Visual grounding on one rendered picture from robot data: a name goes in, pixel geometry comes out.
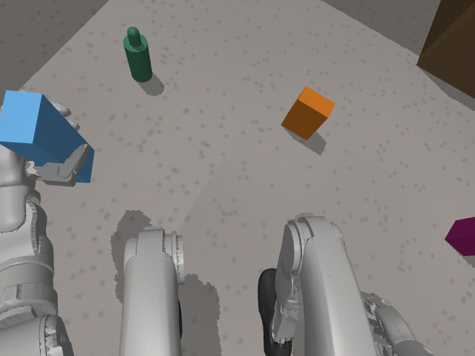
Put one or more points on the right robot foot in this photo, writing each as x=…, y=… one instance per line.
x=266, y=304

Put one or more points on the right robot arm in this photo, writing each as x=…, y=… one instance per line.
x=410, y=348

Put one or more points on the left robot hand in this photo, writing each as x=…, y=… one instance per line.
x=16, y=170

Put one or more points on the right robot hand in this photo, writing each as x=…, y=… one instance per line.
x=390, y=327

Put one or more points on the left robot arm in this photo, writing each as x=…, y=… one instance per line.
x=29, y=324

